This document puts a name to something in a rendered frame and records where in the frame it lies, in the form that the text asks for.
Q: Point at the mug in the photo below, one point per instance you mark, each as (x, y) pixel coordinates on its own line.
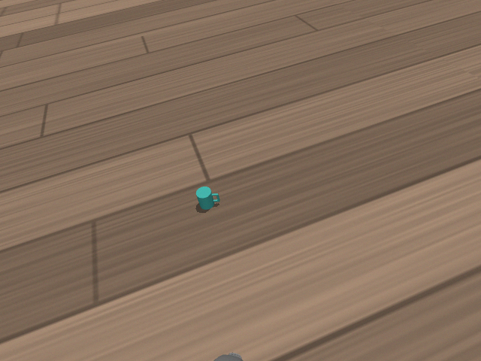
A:
(205, 197)

